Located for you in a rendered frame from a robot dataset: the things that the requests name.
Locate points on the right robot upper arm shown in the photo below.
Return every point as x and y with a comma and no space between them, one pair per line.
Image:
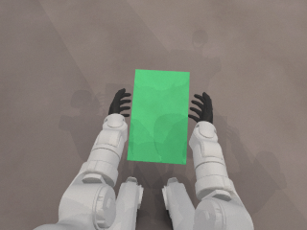
217,214

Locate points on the right robot hand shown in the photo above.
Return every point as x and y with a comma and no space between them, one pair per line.
206,113

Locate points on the right robot thigh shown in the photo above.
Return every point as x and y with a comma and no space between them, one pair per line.
179,204

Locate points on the left robot thigh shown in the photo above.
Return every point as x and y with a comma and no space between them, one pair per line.
127,202

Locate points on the robot right forearm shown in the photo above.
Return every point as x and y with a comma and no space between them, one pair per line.
209,166

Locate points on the left robot upper arm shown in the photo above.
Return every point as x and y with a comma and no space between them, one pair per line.
85,206

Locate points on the robot thigh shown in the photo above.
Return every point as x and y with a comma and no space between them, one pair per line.
127,202
179,204

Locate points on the carton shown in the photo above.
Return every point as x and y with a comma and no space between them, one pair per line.
159,117

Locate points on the robot left forearm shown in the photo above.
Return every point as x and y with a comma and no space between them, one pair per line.
102,163

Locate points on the left robot hand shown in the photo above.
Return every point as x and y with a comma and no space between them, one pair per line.
115,105

